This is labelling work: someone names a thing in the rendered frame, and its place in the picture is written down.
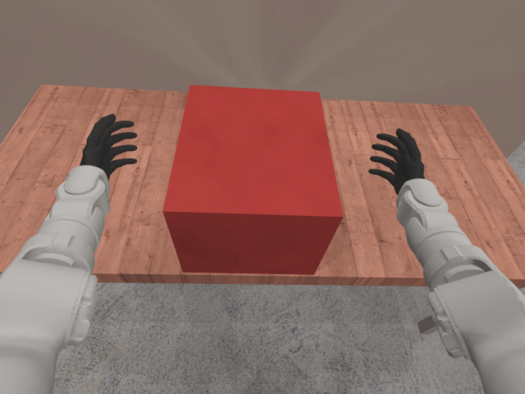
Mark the table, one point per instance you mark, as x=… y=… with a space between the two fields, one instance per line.
x=369 y=248

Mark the carton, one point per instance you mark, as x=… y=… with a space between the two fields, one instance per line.
x=252 y=187

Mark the right robot forearm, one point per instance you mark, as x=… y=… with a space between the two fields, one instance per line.
x=440 y=246

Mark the robot left upper arm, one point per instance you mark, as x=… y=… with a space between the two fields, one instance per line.
x=43 y=308

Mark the robot left hand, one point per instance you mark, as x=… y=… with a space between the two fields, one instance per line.
x=98 y=151

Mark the left robot forearm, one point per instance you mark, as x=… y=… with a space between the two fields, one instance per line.
x=71 y=232

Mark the robot right upper arm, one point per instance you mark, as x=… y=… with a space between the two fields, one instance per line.
x=480 y=319

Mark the robot right hand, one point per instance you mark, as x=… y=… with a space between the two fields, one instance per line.
x=407 y=155

